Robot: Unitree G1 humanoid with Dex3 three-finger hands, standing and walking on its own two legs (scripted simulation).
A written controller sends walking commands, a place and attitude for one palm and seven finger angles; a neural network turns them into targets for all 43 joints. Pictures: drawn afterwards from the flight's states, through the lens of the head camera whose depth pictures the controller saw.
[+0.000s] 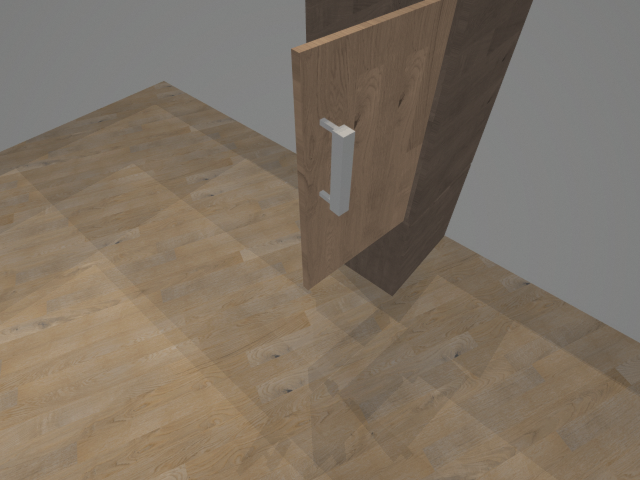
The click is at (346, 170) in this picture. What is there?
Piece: cupboard door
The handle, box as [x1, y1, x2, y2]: [319, 118, 354, 215]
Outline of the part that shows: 320,119 320,125 332,133 330,194 329,195 322,190 319,192 319,195 330,204 330,209 337,215 340,215 348,209 354,131 345,125 338,127 325,118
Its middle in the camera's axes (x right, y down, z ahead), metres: +0.02 -0.12 +0.69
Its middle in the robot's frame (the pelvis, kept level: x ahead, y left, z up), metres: +0.61 +0.02 +0.03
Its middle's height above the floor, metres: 0.81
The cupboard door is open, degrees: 82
